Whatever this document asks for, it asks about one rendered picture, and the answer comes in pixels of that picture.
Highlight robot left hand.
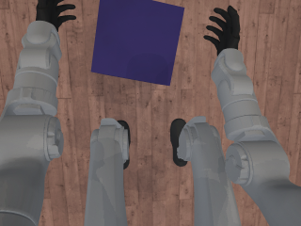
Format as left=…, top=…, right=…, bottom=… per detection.
left=36, top=0, right=76, bottom=32

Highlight robot shin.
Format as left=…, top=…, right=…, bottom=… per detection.
left=89, top=118, right=126, bottom=162
left=177, top=116, right=221, bottom=161

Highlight robot right shin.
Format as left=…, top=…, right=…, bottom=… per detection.
left=177, top=116, right=221, bottom=161

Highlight robot right hand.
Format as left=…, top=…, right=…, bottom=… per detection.
left=203, top=5, right=241, bottom=56

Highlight carton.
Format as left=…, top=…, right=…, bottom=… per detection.
left=91, top=0, right=185, bottom=86

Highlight left robot upper arm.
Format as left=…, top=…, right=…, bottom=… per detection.
left=0, top=114, right=64, bottom=226

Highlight robot left shin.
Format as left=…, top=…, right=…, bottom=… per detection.
left=89, top=118, right=126, bottom=162

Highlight left robot forearm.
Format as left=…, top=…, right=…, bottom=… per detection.
left=0, top=20, right=62, bottom=121

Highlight right robot forearm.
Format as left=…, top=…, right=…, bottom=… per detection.
left=211, top=48, right=291, bottom=173

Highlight right robot upper arm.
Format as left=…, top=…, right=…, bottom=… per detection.
left=225, top=140, right=301, bottom=226

